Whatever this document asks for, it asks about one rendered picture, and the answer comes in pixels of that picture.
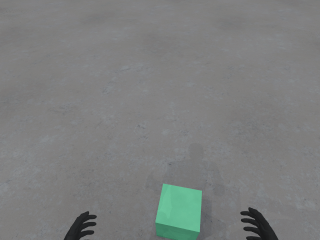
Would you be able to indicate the robot right hand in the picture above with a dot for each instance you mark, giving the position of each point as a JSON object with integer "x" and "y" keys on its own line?
{"x": 263, "y": 229}

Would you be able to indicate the carton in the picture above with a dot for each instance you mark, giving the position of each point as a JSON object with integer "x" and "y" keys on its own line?
{"x": 179, "y": 213}

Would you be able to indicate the robot left hand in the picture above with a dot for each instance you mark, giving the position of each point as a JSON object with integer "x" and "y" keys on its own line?
{"x": 75, "y": 232}

